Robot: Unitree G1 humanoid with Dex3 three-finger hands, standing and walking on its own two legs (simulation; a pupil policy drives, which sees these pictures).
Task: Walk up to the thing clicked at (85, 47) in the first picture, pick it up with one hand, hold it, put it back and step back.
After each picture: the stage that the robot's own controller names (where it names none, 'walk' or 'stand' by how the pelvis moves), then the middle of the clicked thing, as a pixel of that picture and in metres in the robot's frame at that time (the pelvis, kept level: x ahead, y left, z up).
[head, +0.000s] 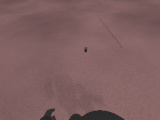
stand; (85, 49) +1.48 +0.19 -0.72
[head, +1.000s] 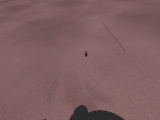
walk; (86, 53) +1.37 +0.28 -0.72
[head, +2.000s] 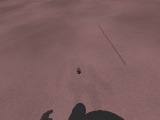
walk; (78, 70) +0.86 +0.32 -0.72
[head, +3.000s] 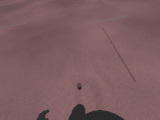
walk; (79, 86) +0.55 +0.25 -0.71
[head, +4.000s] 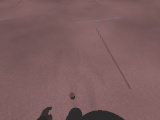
stand; (72, 96) +0.37 +0.25 -0.70
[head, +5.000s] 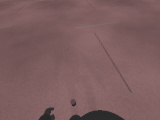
stand; (73, 102) +0.33 +0.23 -0.72
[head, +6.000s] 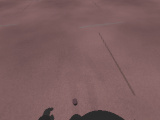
stand; (75, 102) +0.33 +0.22 -0.72
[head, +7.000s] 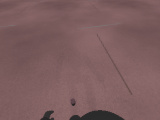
stand; (73, 102) +0.34 +0.24 -0.73
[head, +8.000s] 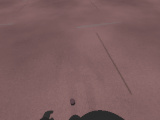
stand; (72, 102) +0.33 +0.24 -0.73
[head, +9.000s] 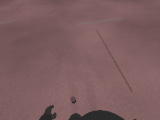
go down; (73, 100) +0.33 +0.24 -0.72
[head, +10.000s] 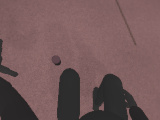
go down; (56, 60) +0.39 +0.30 -0.29
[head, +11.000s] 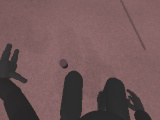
approach; (64, 64) +0.39 +0.29 -0.31
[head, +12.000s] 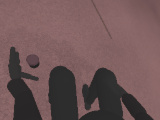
close in; (33, 61) +0.37 +0.33 -0.21
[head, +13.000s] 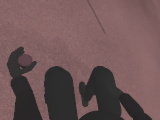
close; (25, 62) +0.36 +0.33 -0.21
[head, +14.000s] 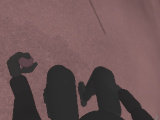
lift; (26, 62) +0.34 +0.33 -0.22
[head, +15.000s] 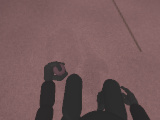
lift; (60, 71) +0.31 +0.24 -0.05
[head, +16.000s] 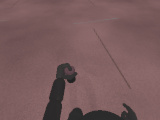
hold; (70, 74) +0.33 +0.17 +0.03
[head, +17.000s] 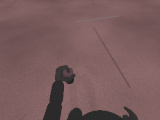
hold; (68, 76) +0.33 +0.18 +0.00
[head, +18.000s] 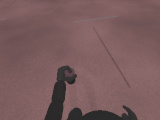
hold; (70, 76) +0.33 +0.17 -0.01
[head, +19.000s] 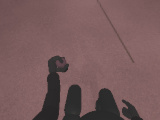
crouch; (62, 65) +0.39 +0.23 -0.07
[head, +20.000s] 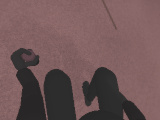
lower; (31, 58) +0.38 +0.32 -0.22
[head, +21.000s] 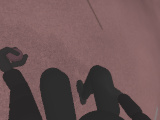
lower; (17, 58) +0.38 +0.35 -0.22
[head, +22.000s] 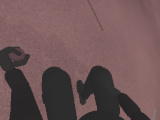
lower; (19, 57) +0.38 +0.35 -0.22
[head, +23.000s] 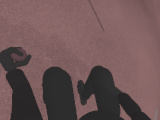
lower; (21, 57) +0.37 +0.35 -0.22
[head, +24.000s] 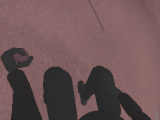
loosen; (22, 58) +0.37 +0.34 -0.22
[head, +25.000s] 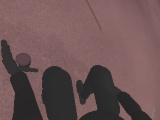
withdraw; (24, 61) +0.36 +0.32 -0.22
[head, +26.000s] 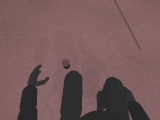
walk; (66, 64) +0.41 +0.27 -0.31
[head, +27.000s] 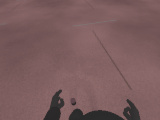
stand; (73, 101) +0.34 +0.21 -0.65
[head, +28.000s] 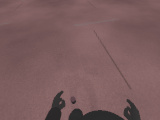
stand; (73, 100) +0.35 +0.22 -0.67
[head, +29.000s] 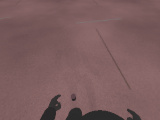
stand; (73, 97) +0.36 +0.22 -0.69
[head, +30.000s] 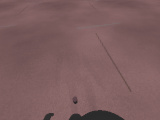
walk; (75, 100) +0.37 +0.22 -0.72
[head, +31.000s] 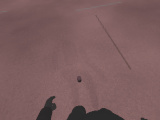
walk; (79, 79) +0.55 +0.20 -0.70
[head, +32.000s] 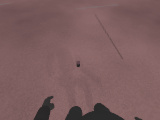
walk; (78, 64) +0.86 +0.21 -0.71
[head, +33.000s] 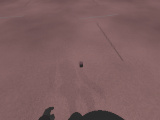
stand; (81, 64) +1.00 +0.23 -0.71
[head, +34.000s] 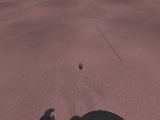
stand; (80, 66) +1.01 +0.24 -0.73
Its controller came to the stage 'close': yes
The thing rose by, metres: 0.71
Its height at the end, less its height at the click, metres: +0.00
